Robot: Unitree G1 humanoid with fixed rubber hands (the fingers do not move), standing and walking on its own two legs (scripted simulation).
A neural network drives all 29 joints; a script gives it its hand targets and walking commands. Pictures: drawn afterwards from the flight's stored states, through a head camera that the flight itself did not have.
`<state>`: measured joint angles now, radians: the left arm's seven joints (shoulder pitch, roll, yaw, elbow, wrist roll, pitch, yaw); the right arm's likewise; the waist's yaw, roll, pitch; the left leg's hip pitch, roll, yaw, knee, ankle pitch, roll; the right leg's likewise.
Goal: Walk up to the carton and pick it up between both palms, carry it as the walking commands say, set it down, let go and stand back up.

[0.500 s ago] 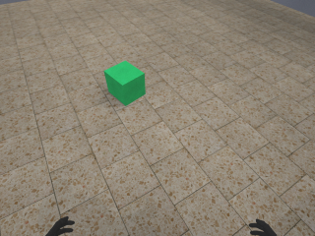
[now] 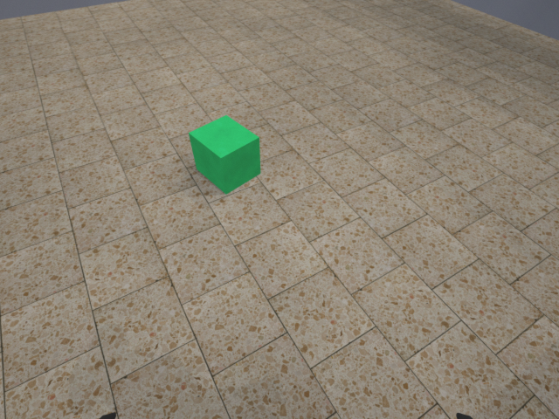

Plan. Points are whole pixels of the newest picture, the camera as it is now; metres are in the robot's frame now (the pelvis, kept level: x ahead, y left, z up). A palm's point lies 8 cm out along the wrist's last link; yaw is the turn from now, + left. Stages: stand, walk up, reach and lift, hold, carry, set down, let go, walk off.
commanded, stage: stand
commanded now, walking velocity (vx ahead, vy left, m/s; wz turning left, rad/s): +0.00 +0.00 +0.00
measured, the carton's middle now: (226, 154) +1.44 +0.29 -0.64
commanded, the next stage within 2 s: walk up in 0.32 s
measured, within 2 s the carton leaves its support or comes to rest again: neither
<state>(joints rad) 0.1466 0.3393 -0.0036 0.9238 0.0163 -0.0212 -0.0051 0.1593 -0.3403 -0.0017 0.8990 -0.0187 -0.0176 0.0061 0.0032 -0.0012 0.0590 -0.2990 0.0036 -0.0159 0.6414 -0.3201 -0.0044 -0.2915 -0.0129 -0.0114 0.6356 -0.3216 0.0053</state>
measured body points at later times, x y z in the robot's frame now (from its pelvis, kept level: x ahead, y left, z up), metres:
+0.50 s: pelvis +0.00 +0.00 +0.02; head +0.01 +0.00 +0.47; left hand +0.10 +0.30 -0.11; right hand +0.09 -0.30 -0.11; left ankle +0.01 +0.12 -0.72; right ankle +0.01 -0.12 -0.72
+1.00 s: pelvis +0.10 +0.10 +0.01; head +0.10 +0.12 +0.46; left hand +0.16 +0.44 -0.11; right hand +0.17 -0.23 -0.09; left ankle +0.13 +0.20 -0.72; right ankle +0.16 -0.04 -0.67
